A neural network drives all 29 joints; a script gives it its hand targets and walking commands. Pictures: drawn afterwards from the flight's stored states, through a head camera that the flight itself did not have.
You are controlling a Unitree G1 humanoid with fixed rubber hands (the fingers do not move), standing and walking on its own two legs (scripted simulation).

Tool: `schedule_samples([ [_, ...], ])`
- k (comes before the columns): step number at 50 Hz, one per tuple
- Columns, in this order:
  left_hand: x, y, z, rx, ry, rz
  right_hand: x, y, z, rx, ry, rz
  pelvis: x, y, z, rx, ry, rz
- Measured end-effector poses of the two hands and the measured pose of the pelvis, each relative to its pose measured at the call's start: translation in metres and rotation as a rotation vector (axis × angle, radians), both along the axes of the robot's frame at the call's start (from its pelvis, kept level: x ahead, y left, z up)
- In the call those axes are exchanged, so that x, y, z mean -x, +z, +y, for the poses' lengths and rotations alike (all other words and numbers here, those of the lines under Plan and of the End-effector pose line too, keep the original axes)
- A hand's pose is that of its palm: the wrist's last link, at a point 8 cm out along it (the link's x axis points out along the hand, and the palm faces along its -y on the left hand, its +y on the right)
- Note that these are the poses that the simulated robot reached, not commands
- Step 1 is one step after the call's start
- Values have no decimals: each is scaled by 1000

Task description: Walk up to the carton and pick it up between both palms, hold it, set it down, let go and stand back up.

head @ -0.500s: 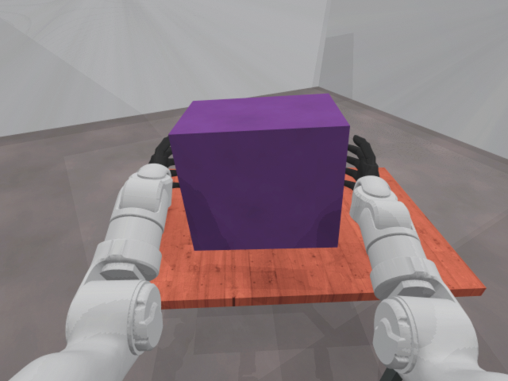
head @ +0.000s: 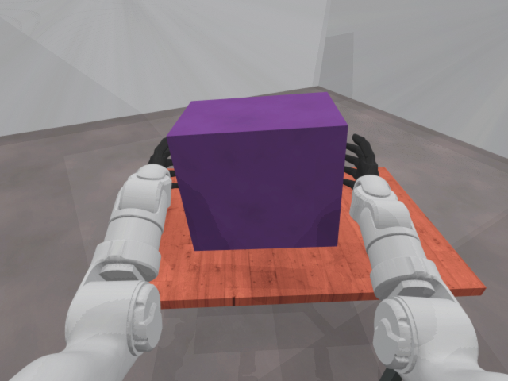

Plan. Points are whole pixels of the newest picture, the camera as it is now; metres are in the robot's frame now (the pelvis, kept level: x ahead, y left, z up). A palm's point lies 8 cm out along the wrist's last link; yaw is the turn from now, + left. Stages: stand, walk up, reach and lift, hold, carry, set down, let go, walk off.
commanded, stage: hold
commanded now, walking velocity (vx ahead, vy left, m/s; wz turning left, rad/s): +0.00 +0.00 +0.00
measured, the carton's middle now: (261, 170) +0.43 +0.01 +0.19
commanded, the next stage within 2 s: none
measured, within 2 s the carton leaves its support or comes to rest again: neither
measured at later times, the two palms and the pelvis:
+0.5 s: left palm (161, 176) +0.38 +0.18 +0.21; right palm (365, 181) +0.38 -0.16 +0.21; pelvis +0.00 +0.00 +0.00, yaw +0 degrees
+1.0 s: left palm (161, 176) +0.38 +0.18 +0.21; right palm (365, 181) +0.38 -0.16 +0.21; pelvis +0.00 +0.00 +0.00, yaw +0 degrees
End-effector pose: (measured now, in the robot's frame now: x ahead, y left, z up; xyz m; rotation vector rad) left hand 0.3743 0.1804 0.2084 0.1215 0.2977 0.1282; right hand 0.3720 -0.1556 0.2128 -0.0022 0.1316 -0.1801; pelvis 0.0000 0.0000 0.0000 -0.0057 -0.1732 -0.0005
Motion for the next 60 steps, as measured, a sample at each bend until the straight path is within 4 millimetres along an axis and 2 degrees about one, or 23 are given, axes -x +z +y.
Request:
schedule_samples([
  [7, -3, -2, -4, 2, -10, 3, -2, -4, -5, -26, -7, 7, 0, 0, -1, -1, 0, 1],
  [60, -4, -1, -4, -2, -6, -7, -4, -3, -4, -10, -10, -2, -2, 0, -1, -2, 0, 1],
])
